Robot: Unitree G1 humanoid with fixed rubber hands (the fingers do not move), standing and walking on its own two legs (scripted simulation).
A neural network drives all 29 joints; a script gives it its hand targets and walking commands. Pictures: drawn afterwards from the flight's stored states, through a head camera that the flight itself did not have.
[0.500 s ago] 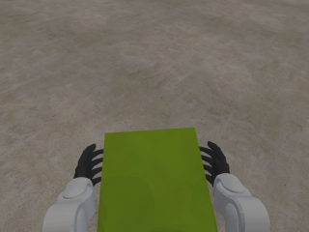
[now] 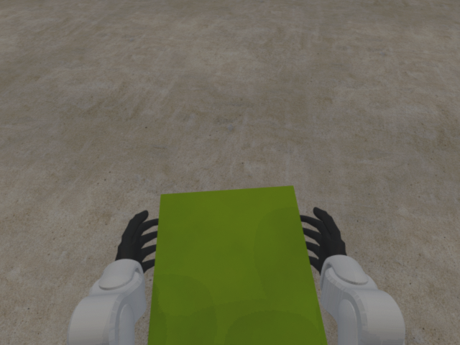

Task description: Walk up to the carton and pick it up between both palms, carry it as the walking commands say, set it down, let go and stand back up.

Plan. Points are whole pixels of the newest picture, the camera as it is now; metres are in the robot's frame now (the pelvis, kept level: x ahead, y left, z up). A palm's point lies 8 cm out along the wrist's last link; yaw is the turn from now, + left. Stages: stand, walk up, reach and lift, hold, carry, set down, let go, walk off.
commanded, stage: carry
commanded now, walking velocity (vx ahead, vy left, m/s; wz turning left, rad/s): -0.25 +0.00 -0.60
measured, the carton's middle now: (233, 281) +0.24 -0.01 +0.00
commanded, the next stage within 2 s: none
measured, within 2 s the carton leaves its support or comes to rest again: neither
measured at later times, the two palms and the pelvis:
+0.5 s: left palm out of the picture +0.10 +0.12 +0.10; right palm out of the picture +0.03 -0.16 +0.11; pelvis -0.17 +0.03 +0.01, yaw -15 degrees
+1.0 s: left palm out of the picture -0.06 +0.06 +0.09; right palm out of the picture -0.21 -0.19 +0.10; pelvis -0.34 +0.06 +0.00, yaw -32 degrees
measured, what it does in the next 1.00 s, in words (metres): walks backwards, turning right: left foot, then right foot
